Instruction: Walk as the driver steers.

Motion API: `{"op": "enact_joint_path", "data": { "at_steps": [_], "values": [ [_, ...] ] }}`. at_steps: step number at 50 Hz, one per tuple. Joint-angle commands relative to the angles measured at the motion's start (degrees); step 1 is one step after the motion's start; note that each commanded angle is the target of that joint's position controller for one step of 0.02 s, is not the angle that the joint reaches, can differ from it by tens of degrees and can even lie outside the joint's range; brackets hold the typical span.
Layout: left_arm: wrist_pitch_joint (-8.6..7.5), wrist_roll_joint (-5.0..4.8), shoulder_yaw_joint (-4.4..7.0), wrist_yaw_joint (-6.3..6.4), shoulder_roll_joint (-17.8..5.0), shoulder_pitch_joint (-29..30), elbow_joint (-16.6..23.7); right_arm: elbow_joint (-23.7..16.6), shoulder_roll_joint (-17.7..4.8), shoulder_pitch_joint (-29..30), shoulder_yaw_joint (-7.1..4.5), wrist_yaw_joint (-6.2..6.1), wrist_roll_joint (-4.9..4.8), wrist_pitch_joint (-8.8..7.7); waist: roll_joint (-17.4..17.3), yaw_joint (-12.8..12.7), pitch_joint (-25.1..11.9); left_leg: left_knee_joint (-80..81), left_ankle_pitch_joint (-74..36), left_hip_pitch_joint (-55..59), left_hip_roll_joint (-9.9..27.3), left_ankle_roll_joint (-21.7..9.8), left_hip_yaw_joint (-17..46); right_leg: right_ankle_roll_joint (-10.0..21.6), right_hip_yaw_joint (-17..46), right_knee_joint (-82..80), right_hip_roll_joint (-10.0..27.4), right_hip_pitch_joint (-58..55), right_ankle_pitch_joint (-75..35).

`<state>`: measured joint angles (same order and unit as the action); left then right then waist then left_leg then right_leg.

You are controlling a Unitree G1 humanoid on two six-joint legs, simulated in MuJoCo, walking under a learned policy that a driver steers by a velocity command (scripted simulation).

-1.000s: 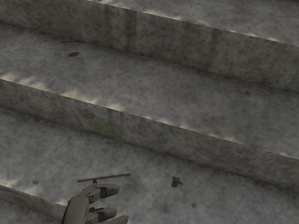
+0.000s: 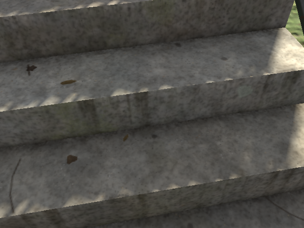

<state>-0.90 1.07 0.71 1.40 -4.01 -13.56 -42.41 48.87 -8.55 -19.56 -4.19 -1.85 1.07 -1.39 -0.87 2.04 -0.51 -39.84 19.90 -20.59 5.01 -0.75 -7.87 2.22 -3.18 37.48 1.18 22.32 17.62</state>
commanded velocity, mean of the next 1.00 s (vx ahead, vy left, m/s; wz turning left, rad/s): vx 0.08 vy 0.00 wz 0.43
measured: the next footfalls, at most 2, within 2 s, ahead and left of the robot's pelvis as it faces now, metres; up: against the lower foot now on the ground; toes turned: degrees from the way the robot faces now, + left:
left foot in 0.46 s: +0.10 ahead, +0.16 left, +0.00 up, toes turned +18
right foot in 1.14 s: +0.14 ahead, -0.08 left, +0.00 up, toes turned +32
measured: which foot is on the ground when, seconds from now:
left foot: up 0.00-0.44, down 0.46-1.00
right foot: down 0.00-0.48, up 0.50-1.00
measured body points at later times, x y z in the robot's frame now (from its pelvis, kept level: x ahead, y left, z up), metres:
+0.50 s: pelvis +0.05 +0.05 +0.00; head +0.06 +0.07 +0.45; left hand +0.10 +0.31 -0.13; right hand +0.26 -0.14 -0.09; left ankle +0.06 +0.14 -0.72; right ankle +0.05 -0.10 -0.70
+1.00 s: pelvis +0.05 +0.03 +0.01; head +0.07 +0.08 +0.45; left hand +0.15 +0.31 -0.08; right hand +0.28 -0.14 -0.09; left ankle +0.06 +0.14 -0.72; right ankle +0.07 -0.09 -0.50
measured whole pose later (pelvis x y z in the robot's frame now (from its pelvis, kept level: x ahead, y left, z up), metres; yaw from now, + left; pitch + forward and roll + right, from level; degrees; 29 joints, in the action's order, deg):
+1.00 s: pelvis +0.05 +0.03 +0.01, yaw +30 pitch +3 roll -1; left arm 3.6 2.8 0.5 1.2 -8.9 -2.4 -31.6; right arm 38.8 -11.1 -13.9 -3.6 -5.1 1.6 -1.5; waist 3.6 2.3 1.3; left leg -35.0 11.5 -25.7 -7.0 -3.0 9.0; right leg 0.2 0.4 104.4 -1.9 47.4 10.5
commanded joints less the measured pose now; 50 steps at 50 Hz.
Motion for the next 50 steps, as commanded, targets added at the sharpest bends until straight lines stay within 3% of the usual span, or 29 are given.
{"op": "enact_joint_path", "data": {
  "at_steps": [1,2,4,5,8,9,10,12,14,15,16,18,19,20,21,22,23,24,25,26,27,28,29,31,34,41,47,48,50],
  "values": [
    [-1.29,0.26,1.18,1.26,-4.6,-1.0,3.9,-1.4,0.6,-7.2,0.03,0.65,-1.88,2.15,15.1,-1.1,-4.7,-10.2,4.1,0.6,1.3,0.9,7.0,11.4,27.4,-27.8,19.0,-0.9,3.0],
    [-1.24,0.43,0.67,1.70,-3.3,0.6,3.2,-1.6,-1.2,-3.6,-0.44,0.10,-1.92,2.32,12.5,-0.7,1.3,-13.7,3.7,-0.7,0.5,1.8,7.7,11.4,23.5,-29.5,16.6,3.1,12.4],
    [-1.16,0.99,1.42,2.57,-5.3,-2.5,1.7,-1.2,-3.3,-1.2,-1.26,-0.69,-0.70,2.65,11.2,-2.1,2.9,-25.0,7.7,-5.6,-1.3,2.2,8.0,12.3,20.1,-29.3,16.0,0.9,13.0],
    [-1.41,0.88,1.91,2.85,-6.7,-5.4,0.7,-0.9,-2.9,-1.5,-1.18,-0.48,0.02,2.72,5.9,-2.2,3.7,-26.1,6.9,-8.6,-1.9,2.2,8.8,11.4,17.5,-28.9,15.1,-1.4,14.4],
    [-2.03,0.94,3.67,2.82,-10.7,-9.8,-2.3,-2.0,-3.1,1.3,-1.58,0.74,0.59,1.37,5.2,-3.3,2.5,-37.6,4.1,-20.7,-4.4,-0.2,7.6,11.3,17.7,-26.9,14.6,-13.7,14.2],
    [-2.56,0.94,3.89,2.75,-10.6,-10.9,-3.1,-2.6,-2.9,2.1,-1.60,1.08,0.53,0.80,5.5,-3.7,1.7,-42.6,2.1,-24.3,-4.7,-1.0,7.9,11.8,17.7,-26.5,15.2,-16.5,14.0],
    [-3.32,1.32,4.31,2.93,-11.3,-13.4,-5.3,-5.6,-1.7,5.6,-0.74,1.49,0.91,0.39,4.4,-3.4,4.1,-40.0,1.7,-31.7,-3.5,-1.2,9.9,12.1,17.3,-26.6,15.1,-20.8,16.8],
    [-4.38,1.45,3.62,3.26,-8.8,-13.2,-5.8,-8.2,-0.9,9.1,0.09,1.81,0.94,-0.02,4.1,-3.5,3.7,-40.0,-1.3,-33.8,-2.9,-1.2,11.5,12.3,14.8,-25.6,16.1,-23.1,6.1],
    [-5.18,1.58,3.53,3.99,-9.1,-8.2,-3.8,-10.6,-0.8,9.6,0.02,1.48,1.00,0.18,3.3,-1.1,0.2,-42.2,-2.9,-30.0,-0.7,-0.9,13.4,12.9,12.0,-24.4,19.8,-20.4,-7.6],
    [-5.30,1.19,3.38,3.82,-8.8,-4.8,-2.6,-9.5,-1.1,5.9,0.25,1.35,0.40,0.38,2.7,-0.3,-2.2,-39.4,-3.9,-24.6,-0.8,-1.4,9.6,11.9,6.0,-22.7,18.3,-16.8,-12.6],
    [-5.35,1.16,3.36,3.64,-9.8,-2.1,-2.2,-10.5,-0.6,5.8,0.64,1.32,0.31,0.55,4.3,1.3,-2.1,-31.4,-3.8,-19.5,0.8,-2.3,8.9,10.7,1.3,-21.8,17.0,-12.3,-15.2],
    [-5.50,1.42,3.99,2.91,-12.8,1.7,0.0,-12.3,-1.5,7.6,0.82,0.97,-0.85,1.43,8.2,0.5,-1.0,-15.1,0.2,-7.6,0.5,-3.8,6.1,8.8,-4.0,-20.8,16.4,-4.1,-21.1],
    [-5.39,1.08,4.62,2.51,-14.7,1.6,0.1,-12.5,-1.7,5.7,0.70,0.14,0.03,2.32,11.4,0.2,-2.5,-15.7,0.6,-5.1,-0.4,-4.3,3.0,9.6,-2.5,-19.5,18.6,-4.6,-27.3],
    [-4.90,0.97,4.84,2.24,-15.6,1.2,0.5,-13.0,-1.9,4.3,0.56,-0.22,-0.07,2.43,11.0,0.2,-4.1,-10.9,-2.3,-3.5,0.2,-4.7,3.3,9.0,-2.5,-17.4,19.5,-7.0,-30.2],
    [-4.35,0.41,4.92,1.78,-15.7,1.5,0.3,-12.9,-1.6,2.5,0.42,-0.47,-0.04,1.92,9.1,1.1,-6.0,-4.3,-9.0,1.1,-0.8,-5.1,2.1,7.3,-3.7,-12.6,18.8,-8.1,-33.3],
    [-3.81,-0.37,4.80,1.10,-14.5,1.4,0.0,-11.5,-3.0,-0.5,-0.41,-0.56,0.39,1.07,4.6,2.3,-8.0,4.8,-13.3,6.0,-4.3,-5.4,0.6,4.8,-7.3,-2.5,15.0,-10.3,-36.4],
    [-3.08,-1.12,4.62,0.38,-13.5,-0.7,-0.7,-10.6,-4.9,-1.5,-1.29,-0.25,0.93,0.25,-1.3,2.5,-8.2,13.0,-15.3,9.9,-8.4,-4.9,-0.2,2.2,-9.9,9.0,11.1,-8.7,-28.6],
    [-2.37,-1.12,4.15,0.00,-11.7,-0.8,0.9,-10.9,-7.8,-3.2,-2.13,0.14,1.62,-0.24,-7.4,3.0,-8.3,13.2,-32.6,19.3,-0.8,-6.4,11.1,-1.3,-8.4,24.0,9.2,6.6,0.4],
    [-0.98,-1.84,3.45,-0.16,-9.6,-2.4,4.9,-14.7,-12.9,-0.3,-2.96,0.04,0.87,0.15,-18.2,1.1,-13.7,15.9,-54.5,18.5,14.0,-15.8,34.9,-5.6,-2.8,44.2,2.3,13.8,9.2],
    [-0.24,-0.87,3.27,0.01,-7.7,-2.8,4.6,-17.4,-12.6,4.4,-2.50,0.24,0.86,0.55,-10.4,0.7,-16.1,21.2,-44.1,13.4,18.5,-20.9,40.0,-7.1,2.9,57.9,3.0,14.0,6.7],
    [-0.14,-0.03,3.00,-0.06,-7.2,3.0,5.9,-17.5,-11.3,6.6,-1.87,0.02,0.90,0.74,-3.3,0.2,-9.0,23.0,-25.5,6.3,16.5,-20.0,34.5,-7.7,4.1,59.1,3.9,17.0,1.3],
    [-0.21,0.25,3.04,-0.18,-7.4,6.2,7.1,-17.5,-9.4,10.2,-1.15,-0.11,0.47,0.50,-3.6,-1.1,-2.3,21.6,-19.8,1.8,11.6,-17.5,30.4,-7.1,3.7,61.8,3.8,20.1,-2.5],
    [0.15,0.81,3.03,-0.25,-8.1,7.1,8.2,-16.9,-9.2,10.3,-0.81,-0.33,-0.71,0.17,-3.8,-1.9,-0.2,19.1,-23.1,1.3,7.8,-15.5,27.6,-6.0,3.5,63.2,3.2,22.1,-3.9],
    [0.98,1.40,2.96,-0.42,-8.6,5.2,8.0,-16.5,-8.3,10.1,-0.50,-0.34,-0.63,-0.23,-2.5,-2.5,-1.5,15.3,-30.0,2.8,5.4,-13.4,24.6,-4.4,2.9,67.2,0.9,23.4,-8.5],
    [0.91,1.68,2.14,-0.49,-7.5,7.8,9.9,-14.6,-9.7,5.3,-1.23,-0.72,0.12,-0.82,-1.8,-0.4,-5.3,13.6,-36.8,11.2,5.5,-13.9,26.5,-3.3,2.7,72.1,-1.4,29.6,-7.2],
    [2.58,2.08,0.30,-0.25,-6.3,15.0,15.0,-13.9,-10.7,3.3,-1.82,-2.45,-0.31,-1.67,-1.0,0.9,-6.4,14.0,-26.4,13.4,5.0,-16.0,33.4,-2.7,3.8,78.2,-2.6,37.7,-5.8],
    [3.47,1.85,0.12,-0.35,-6.3,13.8,15.6,-14.8,-10.4,7.4,-1.47,-3.30,-0.01,-1.43,-2.9,-1.1,-7.3,13.6,-18.0,6.7,2.8,-15.7,34.7,-2.3,3.4,67.8,-2.6,30.0,-10.0],
    [3.70,1.68,-0.10,-0.13,-5.5,14.7,16.2,-15.3,-11.4,8.8,-1.69,-3.66,1.02,-1.16,-5.6,-0.9,-9.1,15.1,-20.2,6.9,3.5,-16.7,36.1,-1.7,2.9,72.2,-3.7,28.8,-8.0],
    [3.91,1.35,-0.29,-0.09,-6.3,13.3,17.2,-16.1,-11.4,10.5,-1.60,-4.04,0.65,-0.93,-3.8,-2.7,-8.2,15.2,-19.5,6.6,2.9,-14.6,34.6,-2.0,5.4,58.6,-0.8,24.2,-4.9]
  ]
}}
Velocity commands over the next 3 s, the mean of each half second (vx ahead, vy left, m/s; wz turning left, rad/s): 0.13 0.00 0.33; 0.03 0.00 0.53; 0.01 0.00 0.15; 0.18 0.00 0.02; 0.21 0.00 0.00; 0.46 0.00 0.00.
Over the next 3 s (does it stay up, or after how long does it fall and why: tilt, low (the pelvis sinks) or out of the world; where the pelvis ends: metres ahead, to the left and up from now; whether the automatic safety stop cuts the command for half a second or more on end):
stays up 0.27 0.09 0.14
